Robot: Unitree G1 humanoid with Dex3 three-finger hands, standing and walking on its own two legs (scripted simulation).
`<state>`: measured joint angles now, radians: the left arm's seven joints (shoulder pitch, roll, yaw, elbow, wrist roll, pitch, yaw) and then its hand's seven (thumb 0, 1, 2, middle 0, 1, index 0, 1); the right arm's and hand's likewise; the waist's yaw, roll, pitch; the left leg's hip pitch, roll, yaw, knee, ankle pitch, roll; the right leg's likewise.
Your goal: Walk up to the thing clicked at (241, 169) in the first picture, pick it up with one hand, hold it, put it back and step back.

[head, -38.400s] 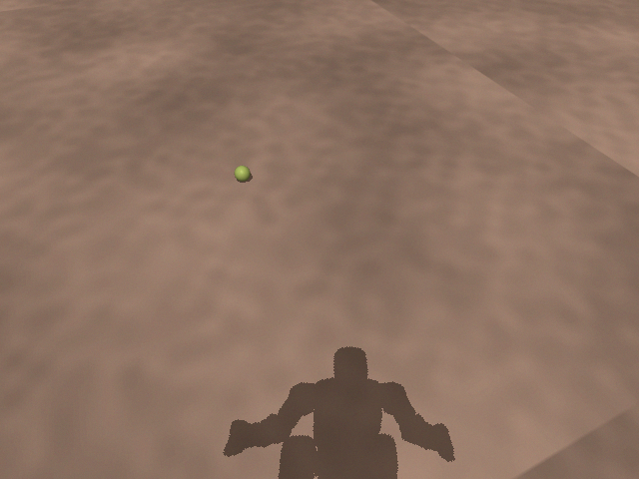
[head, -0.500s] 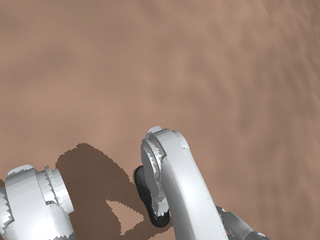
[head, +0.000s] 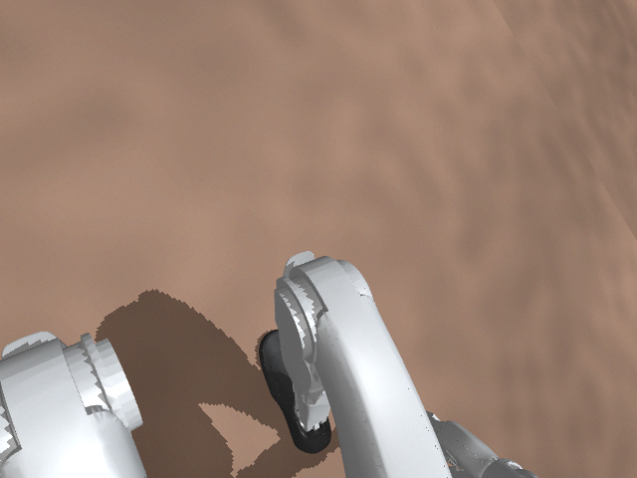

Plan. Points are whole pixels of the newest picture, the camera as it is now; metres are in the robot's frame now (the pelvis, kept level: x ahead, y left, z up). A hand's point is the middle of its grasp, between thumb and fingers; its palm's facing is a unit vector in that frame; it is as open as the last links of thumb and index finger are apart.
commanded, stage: open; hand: left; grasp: from above
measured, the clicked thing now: out of the picture +0.44 +0.36 -0.25
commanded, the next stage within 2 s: withdraw in 0.44 s
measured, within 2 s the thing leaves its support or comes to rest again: neither
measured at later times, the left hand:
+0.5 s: hand out of the picture +0.43 +0.35 -0.22, palm faces -0.42 -0.19 -0.89, open 13.8 cm
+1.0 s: hand out of the picture +0.44 +0.38 -0.08, palm faces -0.32 -0.08 -0.95, open 14.1 cm
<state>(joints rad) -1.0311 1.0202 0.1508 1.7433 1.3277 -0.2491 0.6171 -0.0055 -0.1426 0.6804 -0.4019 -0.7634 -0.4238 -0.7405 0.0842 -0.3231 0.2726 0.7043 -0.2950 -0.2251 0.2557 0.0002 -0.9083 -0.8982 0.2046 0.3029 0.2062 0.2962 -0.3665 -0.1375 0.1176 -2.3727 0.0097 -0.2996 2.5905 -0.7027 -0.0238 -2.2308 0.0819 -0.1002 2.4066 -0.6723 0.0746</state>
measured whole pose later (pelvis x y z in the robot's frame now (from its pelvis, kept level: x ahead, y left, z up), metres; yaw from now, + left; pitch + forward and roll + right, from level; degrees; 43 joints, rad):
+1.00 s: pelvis +0.00 -0.01 +0.04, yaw +5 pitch +32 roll -11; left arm -0.91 0.81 0.08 1.31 1.18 -0.09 0.35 0.00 -0.52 1.00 -0.09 -1.01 -0.09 -1.01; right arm 0.14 -0.29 0.09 0.72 -0.15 -0.10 0.26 0.00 -0.92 -0.90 0.20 0.30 0.21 0.30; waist -0.23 0.02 -0.09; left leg -2.32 0.02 -0.21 2.44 -0.70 -0.02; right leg -2.21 0.04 -0.04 2.32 -0.70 0.07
